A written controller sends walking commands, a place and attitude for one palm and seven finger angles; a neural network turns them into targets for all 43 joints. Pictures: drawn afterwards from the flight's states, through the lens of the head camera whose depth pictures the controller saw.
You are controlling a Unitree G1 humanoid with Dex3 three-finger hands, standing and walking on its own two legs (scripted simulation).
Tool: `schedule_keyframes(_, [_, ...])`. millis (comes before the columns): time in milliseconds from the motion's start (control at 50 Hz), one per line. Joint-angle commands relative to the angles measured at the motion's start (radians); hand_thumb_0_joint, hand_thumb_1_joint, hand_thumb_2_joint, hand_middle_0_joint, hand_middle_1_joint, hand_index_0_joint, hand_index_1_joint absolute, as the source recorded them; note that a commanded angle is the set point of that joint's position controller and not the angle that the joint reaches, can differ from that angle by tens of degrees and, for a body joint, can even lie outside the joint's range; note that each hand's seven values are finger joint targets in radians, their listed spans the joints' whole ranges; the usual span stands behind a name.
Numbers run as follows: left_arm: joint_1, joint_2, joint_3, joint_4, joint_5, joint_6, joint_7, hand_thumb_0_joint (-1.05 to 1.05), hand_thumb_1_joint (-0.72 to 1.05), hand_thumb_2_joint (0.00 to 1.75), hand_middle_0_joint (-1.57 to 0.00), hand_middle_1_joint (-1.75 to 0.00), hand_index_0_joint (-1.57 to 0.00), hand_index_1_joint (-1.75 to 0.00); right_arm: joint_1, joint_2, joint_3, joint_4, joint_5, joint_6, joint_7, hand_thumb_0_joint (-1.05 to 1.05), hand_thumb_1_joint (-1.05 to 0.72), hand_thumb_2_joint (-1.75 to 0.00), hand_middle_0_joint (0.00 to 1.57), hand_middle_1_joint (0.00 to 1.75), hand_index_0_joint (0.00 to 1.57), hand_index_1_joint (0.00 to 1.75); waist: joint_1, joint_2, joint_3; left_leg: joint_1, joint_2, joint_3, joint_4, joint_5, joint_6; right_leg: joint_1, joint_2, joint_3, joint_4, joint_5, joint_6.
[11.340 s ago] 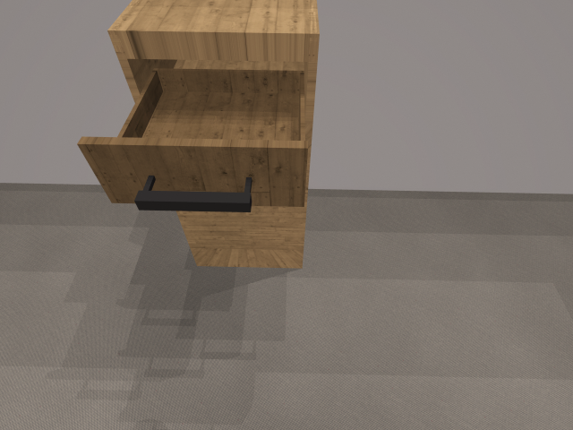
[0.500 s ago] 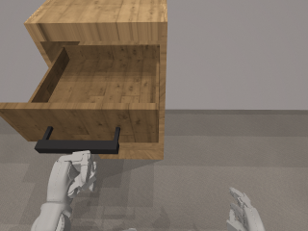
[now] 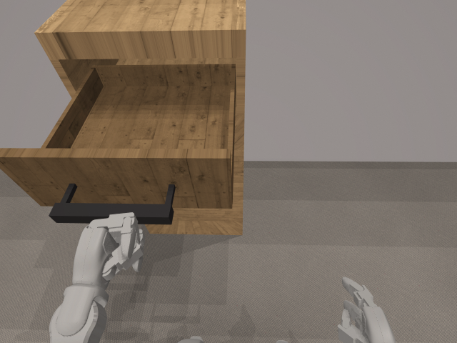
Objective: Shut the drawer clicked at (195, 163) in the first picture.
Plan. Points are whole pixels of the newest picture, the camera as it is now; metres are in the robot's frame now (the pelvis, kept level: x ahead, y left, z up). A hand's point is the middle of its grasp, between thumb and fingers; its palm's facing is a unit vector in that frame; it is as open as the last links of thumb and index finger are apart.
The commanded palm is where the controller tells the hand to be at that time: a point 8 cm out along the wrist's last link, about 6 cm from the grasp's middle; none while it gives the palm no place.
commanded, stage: push the drawer shut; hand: left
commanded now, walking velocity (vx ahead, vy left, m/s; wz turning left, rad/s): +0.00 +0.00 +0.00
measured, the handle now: (117, 201) +0.33 +0.21 +0.08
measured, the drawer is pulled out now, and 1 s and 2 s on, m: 0.29 0.16 0.05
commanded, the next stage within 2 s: none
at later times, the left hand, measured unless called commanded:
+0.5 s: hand (143, 214) +0.31 +0.16 +0.07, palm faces +0.00 -1.00 -0.05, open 3.0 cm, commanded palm +0.30 +0.21 +0.08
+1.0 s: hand (151, 183) +0.37 +0.16 +0.07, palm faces -0.01 -1.00 -0.05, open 3.0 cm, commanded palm +0.36 +0.22 +0.08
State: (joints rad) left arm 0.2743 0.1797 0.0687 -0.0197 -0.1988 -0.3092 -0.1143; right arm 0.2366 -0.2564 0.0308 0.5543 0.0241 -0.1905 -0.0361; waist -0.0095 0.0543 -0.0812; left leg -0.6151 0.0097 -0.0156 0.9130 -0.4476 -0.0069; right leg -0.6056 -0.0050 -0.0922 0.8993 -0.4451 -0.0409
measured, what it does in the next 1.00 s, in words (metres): stands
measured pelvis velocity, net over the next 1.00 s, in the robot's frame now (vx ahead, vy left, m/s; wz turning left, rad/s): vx -0.01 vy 0.01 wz -0.02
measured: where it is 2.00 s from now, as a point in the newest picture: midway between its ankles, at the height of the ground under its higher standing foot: outside the picture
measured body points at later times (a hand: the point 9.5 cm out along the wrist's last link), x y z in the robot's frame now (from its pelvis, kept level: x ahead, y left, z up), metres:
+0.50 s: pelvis -0.01 +0.00 +0.01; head +0.04 -0.01 +0.45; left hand +0.30 +0.21 +0.08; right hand +0.15 -0.24 -0.09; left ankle +0.01 +0.12 -0.69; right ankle +0.01 -0.09 -0.69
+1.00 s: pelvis -0.01 +0.01 +0.01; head +0.05 +0.00 +0.45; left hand +0.37 +0.21 +0.08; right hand +0.10 -0.24 -0.11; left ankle +0.01 +0.12 -0.69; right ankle +0.01 -0.09 -0.69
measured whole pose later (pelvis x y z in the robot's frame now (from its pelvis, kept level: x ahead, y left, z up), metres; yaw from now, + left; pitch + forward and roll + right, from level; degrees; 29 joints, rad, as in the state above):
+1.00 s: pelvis -0.01 +0.01 +0.01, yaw -1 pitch +10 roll +0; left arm -0.35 0.23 0.18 0.63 -0.17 -0.35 -0.12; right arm 0.27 -0.26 0.03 0.64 0.03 -0.10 -0.03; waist -0.05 0.03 -0.06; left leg -0.63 0.01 0.01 0.85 -0.40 0.01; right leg -0.63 -0.01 -0.06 0.84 -0.39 -0.03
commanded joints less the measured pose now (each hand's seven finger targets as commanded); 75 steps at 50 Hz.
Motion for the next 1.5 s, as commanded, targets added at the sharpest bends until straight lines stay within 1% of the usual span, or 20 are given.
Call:
schedule_keyframes(0, [-0.238,0.094,0.048,-0.189,-0.015,-0.052,-0.002,0.0,0.9,0.9,-1.4,-1.6,-1.4,-1.6,-0.057,-0.104,-0.046,-0.14,0.005,-0.059,-0.009,0.0,-0.9,-0.9,0.2,0.3,0.2,0.3,-0.025,-0.055,-0.207,0.091,-0.023,0.002,-0.135,0.2,0.03,0.138,-0.005,0.08,-0.177,0.227,0.033])
schedule_keyframes(40, [-0.28,0.124,0.077,-0.155,-0.015,-0.048,0.003,0.0,0.9,0.9,-1.4,-1.6,-1.4,-1.6,-0.058,-0.11,-0.047,-0.124,0.004,-0.053,-0.013,0.0,-0.9,-0.9,0.2,0.3,0.2,0.3,-0.032,-0.091,-0.196,0.079,-0.021,0.0,-0.136,0.199,0.032,0.14,-0.004,0.081,-0.183,0.227,0.036])
schedule_keyframes(200, [-0.457,0.127,0.085,-0.059,-0.025,-0.052,-0.007,0.0,0.9,0.9,-1.4,-1.6,-1.4,-1.6,-0.071,-0.108,-0.044,-0.096,0.009,-0.05,-0.017,0.0,-0.9,-0.9,0.2,0.3,0.2,0.3,-0.031,-0.048,-0.212,0.101,-0.025,-0.001,-0.158,0.17,0.028,0.143,-0.007,0.088,-0.199,0.19,0.033])
schedule_keyframes(340, [-0.559,0.161,0.121,0.054,-0.023,-0.056,-0.002,0.0,0.9,0.9,-1.4,-1.6,-1.4,-1.6,-0.066,-0.114,-0.045,-0.077,0.01,-0.038,-0.019,0.0,-0.9,-0.9,0.2,0.3,0.2,0.3,-0.032,-0.074,-0.215,0.096,-0.021,0.001,-0.17,0.175,0.028,0.161,-0.008,0.096,-0.211,0.197,0.034])
schedule_keyframes(400, [-0.622,0.139,0.103,0.079,-0.021,-0.061,0.0,0.0,0.9,0.9,-1.4,-1.6,-1.4,-1.6,-0.057,-0.113,-0.046,-0.074,0.011,-0.034,-0.015,0.0,-0.9,-0.9,0.2,0.3,0.2,0.3,-0.033,-0.037,-0.223,0.123,-0.021,0.002,-0.178,0.176,0.023,0.144,-0.005,0.084,-0.204,0.209,0.031])
schedule_keyframes(440, [-0.645,0.161,0.121,0.121,-0.017,-0.061,0.005,0.0,0.9,0.9,-1.4,-1.6,-1.4,-1.6,-0.049,-0.12,-0.046,-0.069,0.008,-0.028,-0.016,0.0,-0.9,-0.9,0.2,0.3,0.2,0.3,-0.037,-0.095,-0.224,0.104,-0.018,0.0,-0.18,0.173,0.027,0.156,-0.003,0.087,-0.208,0.204,0.034])
schedule_keyframes(620, [-0.777,0.155,0.115,0.212,-0.001,-0.078,0.014,0.0,0.9,0.9,-1.4,-1.6,-1.4,-1.6,-0.024,-0.121,-0.051,-0.059,0.009,-0.002,-0.009,0.0,-0.9,-0.9,0.2,0.3,0.2,0.3,-0.037,-0.027,-0.258,0.136,-0.018,0.004,-0.191,0.193,0.02,0.147,-0.002,0.081,-0.196,0.237,0.027])
schedule_keyframes(660, [-0.808,0.164,0.121,0.261,0.004,-0.081,0.021,0.0,0.9,0.9,-1.4,-1.6,-1.4,-1.6,-0.016,-0.124,-0.05,-0.051,0.009,0.006,-0.009,0.0,-0.9,-0.9,0.2,0.3,0.2,0.3,-0.049,-0.075,-0.235,0.115,-0.015,0.002,-0.193,0.171,0.024,0.138,0.0,0.083,-0.203,0.212,0.031])
schedule_keyframes(760, [-0.902,0.175,0.124,0.321,0.011,-0.093,0.023,0.0,0.9,0.9,-1.4,-1.6,-1.4,-1.6,0.004,-0.127,-0.051,-0.042,0.007,0.019,-0.008,0.0,-0.9,-0.9,0.2,0.3,0.2,0.3,-0.054,-0.063,-0.25,0.114,-0.015,-0.002,-0.194,0.172,0.024,0.132,0.005,0.083,-0.195,0.216,0.028])
schedule_keyframes(800, [-0.938,0.198,0.144,0.33,0.012,-0.096,0.021,0.0,0.9,0.9,-1.4,-1.6,-1.4,-1.6,0.013,-0.128,-0.052,-0.037,0.006,0.026,-0.006,0.0,-0.9,-0.9,0.2,0.3,0.2,0.3,-0.052,-0.036,-0.272,0.126,-0.016,0.0,-0.191,0.187,0.023,0.135,0.005,0.081,-0.19,0.235,0.025])
schedule_keyframes(840, [-0.932,0.234,0.174,0.371,0.012,-0.098,0.019,0.0,0.9,0.9,-1.4,-1.6,-1.4,-1.6,0.023,-0.133,-0.053,-0.038,0.005,0.034,-0.005,0.0,-0.9,-0.9,0.2,0.3,0.2,0.3,-0.046,-0.072,-0.282,0.1,-0.015,-0.001,-0.189,0.192,0.025,0.16,0.007,0.086,-0.188,0.24,0.026])
schedule_keyframes(860, [-0.964,0.192,0.141,0.373,0.01,-0.1,0.013,0.0,0.9,0.9,-1.4,-1.6,-1.4,-1.6,0.024,-0.126,-0.051,-0.036,0.005,0.036,-0.004,0.0,-0.9,-0.9,0.2,0.3,0.2,0.3,-0.058,-0.064,-0.293,0.11,-0.018,0.006,-0.185,0.199,0.027,0.158,0.007,0.089,-0.19,0.259,0.029])
schedule_keyframes(940, [-1.044,0.248,0.183,0.443,0.009,-0.105,0.006,0.0,0.9,0.9,-1.4,-1.6,-1.4,-1.6,0.039,-0.132,-0.05,-0.025,0.006,0.051,-0.006,0.0,-0.9,-0.9,0.2,0.3,0.2,0.3,-0.063,-0.066,-0.27,0.08,-0.016,0.003,-0.185,0.175,0.026,0.145,0.01,0.091,-0.19,0.23,0.028])
schedule_keyframes(1000, [-1.081,0.228,0.175,0.469,0.008,-0.111,0.003,0.0,0.9,0.9,-1.4,-1.6,-1.4,-1.6,0.05,-0.129,-0.052,-0.024,0.004,0.056,-0.002,0.0,-0.9,-0.9,0.2,0.3,0.2,0.3,-0.065,-0.022,-0.297,0.104,-0.018,0.006,-0.179,0.194,0.024,0.134,0.011,0.089,-0.183,0.255,0.025])
schedule_keyframes(1040, [-1.091,0.262,0.203,0.527,0.01,-0.109,0.002,0.0,0.9,0.9,-1.4,-1.6,-1.4,-1.6,0.067,-0.137,-0.053,-0.016,0.002,0.064,-0.002,0.0,-0.9,-0.9,0.2,0.3,0.2,0.3,-0.068,-0.079,-0.293,0.076,-0.016,0.002,-0.174,0.194,0.027,0.142,0.014,0.089,-0.181,0.258,0.027])
schedule_keyframes(1180, [-1.205,0.279,0.214,0.588,0.021,-0.126,-0.002,0.0,0.9,0.9,-1.4,-1.6,-1.4,-1.6,0.095,-0.139,-0.057,-0.007,0.0,0.082,0.002,0.0,-0.9,-0.9,0.2,0.3,0.2,0.3,-0.078,-0.029,-0.339,0.094,-0.014,0.004,-0.16,0.22,0.026,0.116,0.014,0.088,-0.164,0.283,0.023])
schedule_keyframes(1240, [-1.252,0.286,0.218,0.643,0.029,-0.131,0.002,0.0,0.9,0.9,-1.4,-1.6,-1.4,-1.6,0.112,-0.144,-0.059,0.004,-0.003,0.09,0.003,0.0,-0.9,-0.9,0.2,0.3,0.2,0.3,-0.091,-0.069,-0.332,0.074,-0.012,-0.001,-0.153,0.215,0.028,0.1,0.019,0.083,-0.159,0.276,0.025])
schedule_keyframes(1280, [-1.302,0.288,0.218,0.659,0.032,-0.138,0.004,0.0,0.9,0.9,-1.4,-1.6,-1.4,-1.6,0.116,-0.142,-0.057,0.007,-0.004,0.096,0.006,0.0,-0.9,-0.9,0.2,0.3,0.2,0.3,-0.098,-0.04,-0.34,0.072,-0.014,0.004,-0.149,0.202,0.029,0.09,0.017,0.089,-0.16,0.266,0.026])
schedule_keyframes(1360, [-1.315,0.328,0.256,0.687,0.042,-0.15,0.006,0.0,0.9,0.9,-1.4,-1.6,-1.4,-1.6,0.139,-0.145,-0.061,0.006,-0.01,0.106,0.01,0.0,-0.9,-0.9,0.2,0.3,0.2,0.3,-0.09,-0.03,-0.39,0.085,-0.014,0.004,-0.139,0.247,0.031,0.111,0.02,0.09,-0.147,0.309,0.022])
schedule_keyframes(1480, [-1.387,0.344,0.266,0.753,0.052,-0.162,0.004,0.0,0.9,0.9,-1.4,-1.6,-1.4,-1.6,0.158,-0.148,-0.062,0.013,-0.012,0.124,0.014,0.0,-0.9,-0.9,0.2,0.3,0.2,0.3,-0.105,-0.019,-0.375,0.064,-0.012,0.009,-0.13,0.238,0.032,0.08,0.024,0.09,-0.141,0.3,0.023])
